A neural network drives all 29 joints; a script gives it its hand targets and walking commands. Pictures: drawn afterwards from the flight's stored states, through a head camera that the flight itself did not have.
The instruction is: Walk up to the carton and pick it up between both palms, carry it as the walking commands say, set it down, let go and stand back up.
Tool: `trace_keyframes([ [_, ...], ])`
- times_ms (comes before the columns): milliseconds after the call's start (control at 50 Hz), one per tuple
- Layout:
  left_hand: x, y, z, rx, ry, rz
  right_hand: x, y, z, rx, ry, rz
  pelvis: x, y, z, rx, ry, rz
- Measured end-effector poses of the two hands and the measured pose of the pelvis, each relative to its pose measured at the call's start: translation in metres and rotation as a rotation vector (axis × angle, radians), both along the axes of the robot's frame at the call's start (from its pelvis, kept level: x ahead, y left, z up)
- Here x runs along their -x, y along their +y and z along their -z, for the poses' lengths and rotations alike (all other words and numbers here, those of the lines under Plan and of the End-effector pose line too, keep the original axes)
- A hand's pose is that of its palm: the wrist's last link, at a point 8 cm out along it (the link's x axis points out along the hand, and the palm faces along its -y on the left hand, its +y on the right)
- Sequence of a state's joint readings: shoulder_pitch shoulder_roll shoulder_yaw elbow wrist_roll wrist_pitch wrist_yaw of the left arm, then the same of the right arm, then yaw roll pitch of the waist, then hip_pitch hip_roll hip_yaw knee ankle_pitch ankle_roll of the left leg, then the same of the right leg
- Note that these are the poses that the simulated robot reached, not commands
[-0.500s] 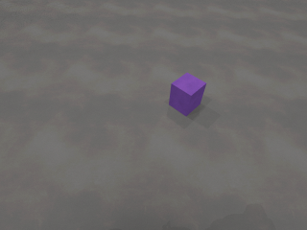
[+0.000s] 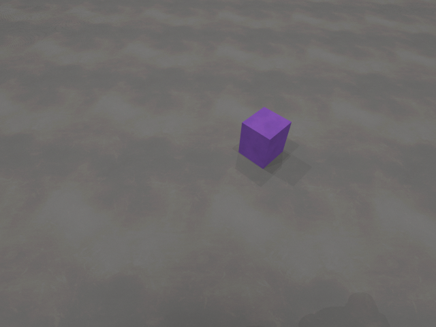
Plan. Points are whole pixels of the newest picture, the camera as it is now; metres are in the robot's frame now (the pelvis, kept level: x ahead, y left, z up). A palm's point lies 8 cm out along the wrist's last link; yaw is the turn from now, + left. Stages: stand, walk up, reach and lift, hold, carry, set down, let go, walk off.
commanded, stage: stand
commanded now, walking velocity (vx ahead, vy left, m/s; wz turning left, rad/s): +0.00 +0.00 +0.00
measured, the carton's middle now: (263, 137) +1.22 -0.31 -0.65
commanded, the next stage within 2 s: walk up in 0.40 s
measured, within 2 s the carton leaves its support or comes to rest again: neither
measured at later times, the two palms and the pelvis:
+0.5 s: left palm out of the picture -0.04 +0.20 -0.14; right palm out of the picture -0.04 -0.20 -0.15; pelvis -0.01 +0.00 +0.00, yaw +0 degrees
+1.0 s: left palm out of the picture +0.10 +0.14 -0.13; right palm out of the picture -0.06 -0.34 -0.16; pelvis +0.02 -0.10 -0.01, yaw -8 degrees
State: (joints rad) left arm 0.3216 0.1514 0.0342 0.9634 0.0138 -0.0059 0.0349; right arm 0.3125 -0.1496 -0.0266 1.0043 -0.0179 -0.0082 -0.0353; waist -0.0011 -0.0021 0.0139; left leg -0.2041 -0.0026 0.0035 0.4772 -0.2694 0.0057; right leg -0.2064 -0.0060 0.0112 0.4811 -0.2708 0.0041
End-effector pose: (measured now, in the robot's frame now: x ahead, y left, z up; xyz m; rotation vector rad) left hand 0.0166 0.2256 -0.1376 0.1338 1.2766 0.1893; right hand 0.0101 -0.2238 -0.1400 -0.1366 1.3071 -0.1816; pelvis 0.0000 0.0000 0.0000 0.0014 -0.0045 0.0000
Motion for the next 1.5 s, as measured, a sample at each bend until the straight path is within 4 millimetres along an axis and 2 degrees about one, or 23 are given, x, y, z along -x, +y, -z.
trace_keyframes([
  [240, 0.035, -0.012, 0.005, 0.030, 0.104, -0.014, 0.031, 0.011, 0.003, -0.027, 0.084, 0.019, 0.007, 0.000, -0.002, 0.000, -0.013, -0.001],
  [520, 0.057, -0.021, 0.006, 0.051, 0.151, -0.013, 0.053, 0.024, 0.007, -0.062, 0.131, 0.022, 0.016, 0.001, -0.003, 0.000, -0.023, 0.001],
  [620, 0.062, -0.022, 0.006, 0.051, 0.162, -0.013, 0.059, 0.024, 0.007, -0.060, 0.141, 0.027, 0.018, 0.001, -0.003, 0.000, -0.022, 0.000],
  [660, 0.062, -0.020, 0.007, 0.058, 0.180, 0.006, 0.062, 0.016, 0.005, -0.031, 0.127, 0.056, 0.022, -0.002, -0.002, 0.004, -0.014, 0.023],
  [720, 0.037, -0.015, 0.003, 0.052, 0.163, 0.088, 0.072, -0.009, -0.002, 0.015, 0.095, 0.118, 0.024, -0.011, -0.004, 0.006, 0.007, 0.074],
  [800, -0.027, -0.017, -0.011, 0.014, 0.023, 0.165, 0.086, -0.043, -0.010, 0.053, 0.084, 0.158, 0.020, -0.029, -0.008, 0.021, 0.013, 0.109],
  [860, -0.071, -0.034, -0.020, -0.009, -0.074, 0.196, 0.094, -0.066, -0.009, 0.046, 0.097, 0.173, 0.009, -0.051, -0.008, 0.021, 0.015, 0.125],
  [900, -0.092, -0.050, -0.022, -0.028, -0.119, 0.210, 0.095, -0.082, -0.001, 0.027, 0.112, 0.183, 0.001, -0.068, -0.003, 0.008, 0.011, 0.140],
  [940, -0.103, -0.064, -0.014, -0.059, -0.148, 0.214, 0.092, -0.100, 0.014, 0.004, 0.129, 0.179, -0.008, -0.088, 0.010, -0.025, 0.015, 0.145],
  [960, -0.101, -0.071, -0.010, -0.069, -0.146, 0.203, 0.087, -0.108, 0.021, -0.006, 0.138, 0.170, -0.012, -0.095, 0.015, -0.028, 0.015, 0.147],
  [980, -0.095, -0.079, -0.008, -0.069, -0.127, 0.189, 0.079, -0.115, 0.024, -0.014, 0.138, 0.159, -0.016, -0.100, 0.016, -0.024, 0.010, 0.144],
  [1020, -0.075, -0.094, -0.011, -0.053, -0.059, 0.160, 0.049, -0.125, 0.021, -0.036, 0.095, 0.146, -0.029, -0.107, 0.008, -0.027, 0.007, 0.147],
  [1080, -0.047, -0.113, -0.022, -0.027, 0.064, 0.138, -0.012, -0.134, 0.006, -0.065, -0.032, 0.136, -0.050, -0.117, -0.007, -0.054, 0.008, 0.178],
  [1120, -0.036, -0.121, -0.028, -0.016, 0.127, 0.122, -0.051, -0.138, -0.003, -0.078, -0.096, 0.119, -0.065, -0.123, -0.014, -0.065, 0.008, 0.184],
  [1180, -0.027, -0.129, -0.034, -0.011, 0.196, 0.086, -0.100, -0.143, -0.008, -0.087, -0.138, 0.099, -0.089, -0.127, -0.017, -0.071, 0.011, 0.190],
  [1260, -0.028, -0.131, -0.038, -0.020, 0.271, 0.033, -0.161, -0.145, -0.004, -0.091, -0.145, 0.074, -0.128, -0.128, -0.013, -0.062, 0.016, 0.180],
  [1320, -0.038, -0.128, -0.037, -0.025, 0.326, -0.003, -0.212, -0.141, 0.000, -0.092, -0.152, 0.040, -0.163, -0.125, -0.007, -0.050, 0.021, 0.167],
  [1400, -0.067, -0.122, -0.027, -0.016, 0.411, -0.022, -0.297, -0.130, 0.007, -0.073, -0.205, -0.009, -0.214, -0.115, 0.008, -0.036, 0.032, 0.179],
  [1460, -0.105, -0.109, -0.012, -0.008, 0.465, -0.013, -0.354, -0.125, 0.014, -0.030, -0.277, 0.004, -0.258, -0.102, 0.024, -0.022, 0.036, 0.197],
  [1500, -0.150, -0.099, -0.004, -0.005, 0.432, 0.012, -0.367, -0.122, 0.014, -0.006, -0.274, 0.015, -0.279, -0.096, 0.024, -0.023, 0.028, 0.200],
])
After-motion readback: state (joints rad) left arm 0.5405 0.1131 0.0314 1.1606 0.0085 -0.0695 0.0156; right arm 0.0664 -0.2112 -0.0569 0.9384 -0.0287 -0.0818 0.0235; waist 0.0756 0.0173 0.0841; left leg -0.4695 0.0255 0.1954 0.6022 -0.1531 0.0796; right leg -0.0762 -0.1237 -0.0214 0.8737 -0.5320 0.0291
